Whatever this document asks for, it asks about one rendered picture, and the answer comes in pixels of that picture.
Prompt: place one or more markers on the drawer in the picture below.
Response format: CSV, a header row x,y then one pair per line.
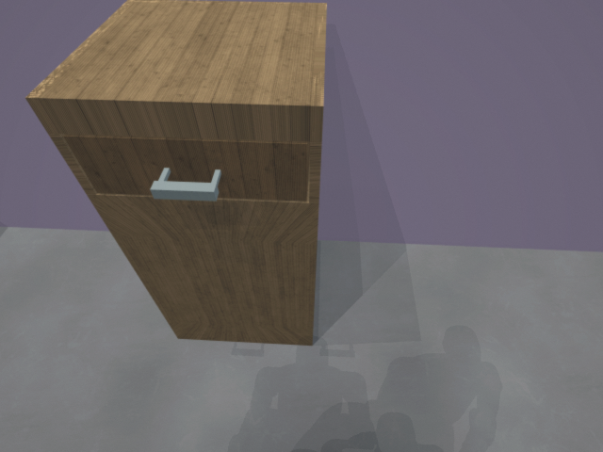
x,y
250,169

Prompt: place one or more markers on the cabinet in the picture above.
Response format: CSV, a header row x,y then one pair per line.
x,y
236,270

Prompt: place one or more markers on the handle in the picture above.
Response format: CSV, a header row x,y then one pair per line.
x,y
189,191

